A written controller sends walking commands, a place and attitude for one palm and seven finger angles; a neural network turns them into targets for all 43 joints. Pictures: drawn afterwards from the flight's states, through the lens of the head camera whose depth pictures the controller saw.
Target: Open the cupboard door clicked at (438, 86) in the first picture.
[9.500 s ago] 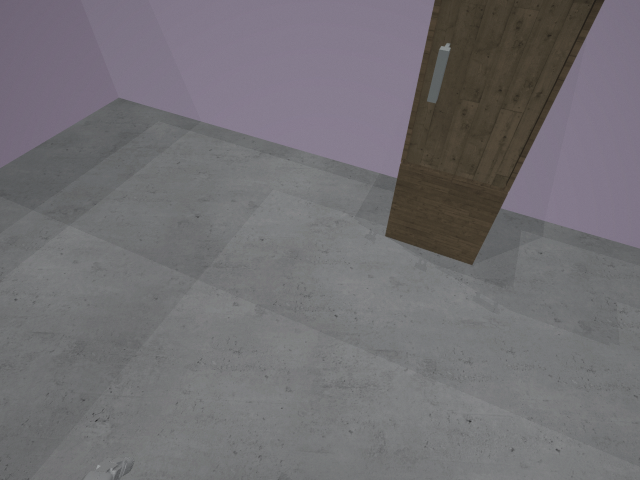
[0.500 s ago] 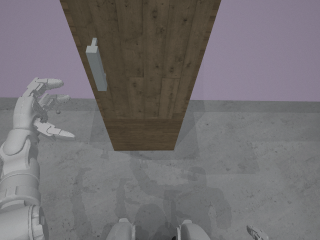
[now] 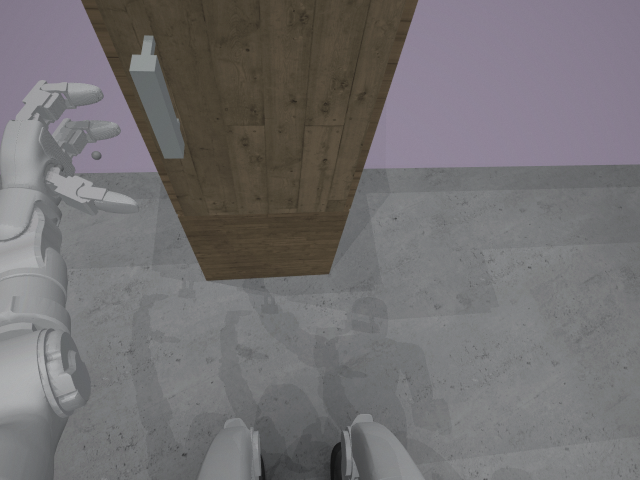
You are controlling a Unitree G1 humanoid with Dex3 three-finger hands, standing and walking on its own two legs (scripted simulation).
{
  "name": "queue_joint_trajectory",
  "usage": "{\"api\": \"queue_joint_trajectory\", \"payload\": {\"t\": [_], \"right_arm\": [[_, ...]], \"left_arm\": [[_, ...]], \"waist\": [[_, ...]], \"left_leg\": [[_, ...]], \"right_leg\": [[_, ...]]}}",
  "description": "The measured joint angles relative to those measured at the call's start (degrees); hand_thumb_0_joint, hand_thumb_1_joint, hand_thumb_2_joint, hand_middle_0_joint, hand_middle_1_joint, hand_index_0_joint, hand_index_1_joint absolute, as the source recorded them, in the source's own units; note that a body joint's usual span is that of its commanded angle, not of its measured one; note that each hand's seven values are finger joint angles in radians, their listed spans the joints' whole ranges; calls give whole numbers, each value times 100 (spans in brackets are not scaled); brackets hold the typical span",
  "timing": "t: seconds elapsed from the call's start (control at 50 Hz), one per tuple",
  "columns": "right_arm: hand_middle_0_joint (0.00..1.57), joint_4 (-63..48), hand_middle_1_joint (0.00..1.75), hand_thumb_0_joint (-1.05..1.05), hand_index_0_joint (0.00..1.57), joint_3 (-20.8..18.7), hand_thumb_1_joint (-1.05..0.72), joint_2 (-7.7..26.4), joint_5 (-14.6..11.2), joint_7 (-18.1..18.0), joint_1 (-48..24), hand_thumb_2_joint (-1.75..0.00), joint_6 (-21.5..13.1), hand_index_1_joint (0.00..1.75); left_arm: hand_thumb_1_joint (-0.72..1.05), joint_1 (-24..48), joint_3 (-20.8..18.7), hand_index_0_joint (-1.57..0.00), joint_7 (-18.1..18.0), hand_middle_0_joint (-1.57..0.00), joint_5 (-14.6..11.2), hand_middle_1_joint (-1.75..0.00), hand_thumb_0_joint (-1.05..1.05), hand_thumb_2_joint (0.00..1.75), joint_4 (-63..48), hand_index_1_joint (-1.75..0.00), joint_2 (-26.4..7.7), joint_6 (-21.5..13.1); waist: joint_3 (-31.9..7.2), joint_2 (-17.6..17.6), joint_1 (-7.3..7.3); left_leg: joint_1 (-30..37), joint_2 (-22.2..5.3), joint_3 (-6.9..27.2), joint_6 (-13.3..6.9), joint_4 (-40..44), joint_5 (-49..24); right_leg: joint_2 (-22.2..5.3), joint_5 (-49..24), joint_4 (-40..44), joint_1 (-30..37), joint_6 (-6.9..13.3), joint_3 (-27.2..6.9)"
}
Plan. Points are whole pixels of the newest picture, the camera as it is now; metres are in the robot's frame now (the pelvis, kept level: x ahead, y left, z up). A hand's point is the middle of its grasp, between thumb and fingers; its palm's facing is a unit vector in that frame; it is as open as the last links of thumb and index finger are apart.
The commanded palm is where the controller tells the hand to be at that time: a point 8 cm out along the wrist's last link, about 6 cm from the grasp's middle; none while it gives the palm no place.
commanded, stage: move the hooked fingers beside the handle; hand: left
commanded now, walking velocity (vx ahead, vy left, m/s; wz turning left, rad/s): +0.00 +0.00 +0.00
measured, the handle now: (162, 100) +0.57 +0.18 +0.06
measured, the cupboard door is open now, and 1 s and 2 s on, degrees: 0 0 0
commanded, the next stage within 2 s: slide the fingers in behind the handle in 1.18 s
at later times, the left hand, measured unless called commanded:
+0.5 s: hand (103, 136) +0.51 +0.24 +0.06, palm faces +0.03 -1.00 -0.01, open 14.0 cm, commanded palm +0.49 +0.28 +0.06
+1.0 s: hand (105, 140) +0.51 +0.24 +0.06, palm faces +0.06 -1.00 -0.02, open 14.0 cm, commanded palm +0.49 +0.28 +0.07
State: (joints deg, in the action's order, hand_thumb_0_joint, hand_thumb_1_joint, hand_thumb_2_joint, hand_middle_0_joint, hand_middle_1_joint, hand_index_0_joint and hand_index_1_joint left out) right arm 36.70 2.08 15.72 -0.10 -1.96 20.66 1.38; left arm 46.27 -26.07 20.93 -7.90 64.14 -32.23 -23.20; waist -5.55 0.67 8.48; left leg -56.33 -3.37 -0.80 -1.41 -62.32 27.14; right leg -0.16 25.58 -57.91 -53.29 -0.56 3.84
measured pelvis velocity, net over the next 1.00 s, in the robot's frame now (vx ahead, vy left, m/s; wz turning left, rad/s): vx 0.00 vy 0.00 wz -0.01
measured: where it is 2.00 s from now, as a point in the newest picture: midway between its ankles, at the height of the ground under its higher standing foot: outside the picture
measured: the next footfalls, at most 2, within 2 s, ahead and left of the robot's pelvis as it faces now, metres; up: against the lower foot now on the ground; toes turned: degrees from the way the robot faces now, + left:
none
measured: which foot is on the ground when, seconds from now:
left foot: down 0.00-1.00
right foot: down 0.00-1.00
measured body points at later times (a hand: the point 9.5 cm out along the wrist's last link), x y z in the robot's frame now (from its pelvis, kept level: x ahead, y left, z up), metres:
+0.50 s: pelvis +0.01 +0.00 +0.00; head +0.16 +0.03 +0.42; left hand +0.51 +0.29 +0.07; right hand -0.01 -0.27 -0.10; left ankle +0.02 +0.10 -0.66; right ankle +0.02 -0.13 -0.66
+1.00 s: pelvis +0.00 +0.00 +0.00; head +0.15 +0.03 +0.42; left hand +0.50 +0.29 +0.06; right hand +0.02 -0.27 -0.11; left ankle +0.02 +0.10 -0.66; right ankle +0.02 -0.13 -0.66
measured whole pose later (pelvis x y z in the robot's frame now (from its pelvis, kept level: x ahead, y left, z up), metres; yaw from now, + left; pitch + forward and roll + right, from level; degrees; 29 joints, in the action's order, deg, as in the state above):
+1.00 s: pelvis +0.00 +0.00 +0.00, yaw -1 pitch +23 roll -4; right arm 34.2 2.9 15.4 1.0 -0.7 20.6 4.4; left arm 50.3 -27.7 17.8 -4.7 66.7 -34.6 -24.2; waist -5.5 0.8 10.4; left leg -59.4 -4.0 -0.4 -1.4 -63.9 28.0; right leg 0.6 25.9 -58.6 -56.0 -0.6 4.0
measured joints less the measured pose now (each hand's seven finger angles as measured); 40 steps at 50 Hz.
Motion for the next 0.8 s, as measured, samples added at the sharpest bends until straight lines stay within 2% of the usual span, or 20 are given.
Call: {"api": "queue_joint_trajectory", "payload": {"t": [0.1, 0.2, 0.34, 0.54, 0.66, 0.74, 0.8], "right_arm": [[20, -79, 29, 0, 21, 33, -90, -17, 34, 27, 87, -90, 94, 30], [20, -84, 29, 0, 21, 74, -90, -21, 53, 43, 135, -90, 161, 30], [20, -140, 29, 0, 21, 102, -90, 24, 83, 41, 167, -90, 223, 30], [20, -166, 29, 0, 21, 55, -90, 9, 79, 117, 219, -90, 369, 30], [20, -200, 29, 0, 21, 64, -90, -37, 80, 112, 147, -90, 352, 30], [20, -156, 29, 0, 21, 35, -90, -49, 90, 138, 105, -90, 351, 30], [20, -156, 29, 0, 21, 49, -90, -44, 67, 144, 72, -90, 383, 30]], "left_arm": [[-50, 164, -93, -30, -109, -30, 164, -120, -1, 30, 191, -120, -191, 74], [-50, 405, -190, -30, -118, -30, 194, -120, -1, 30, 381, -120, -364, 34], [-50, 804, -137, -30, -50, -30, 302, -120, -1, 30, 666, -120, -672, 147], [-50, 323, -279, -30, -34, -30, 187, -120, -1, 30, 188, -120, -370, 122], [-50, 348, -173, -30, -168, -30, 273, -120, -1, 30, 211, -120, -395, 135], [-50, 327, -50, -30, -144, -30, 175, -120, -1, 30, 86, -120, -283, 18], [-50, 379, 56, -30, -78, -30, 118, -120, -1, 30, 241, -120, -231, 100]], "waist": [[-10, 29, 113], [10, 32, 180], [56, 42, 288], [0, 33, 195], [-7, 19, 192], [-42, 38, 127], [-64, 53, 107]], "left_leg": [[-70, -28, -27, -2, -10, 11], [-152, -55, -17, 1, -47, 24], [-393, -67, 42, 5, -149, 32], [-269, -99, -14, -9, -64, 69], [-207, -83, 41, 1, -57, 77], [-151, -76, 53, 3, -37, 82], [-101, -60, 55, -5, -12, 77]], "right_leg": [[27, -11, -1, -84, -2, -30], [55, -14, -15, -159, 1, -24], [69, -16, -67, -360, 10, 28], [105, -23, 43, -255, -12, -31], [95, -7, 78, -156, -5, 22], [91, -4, 111, -87, -6, 33], [77, -2, 130, -35, -13, 36]]}}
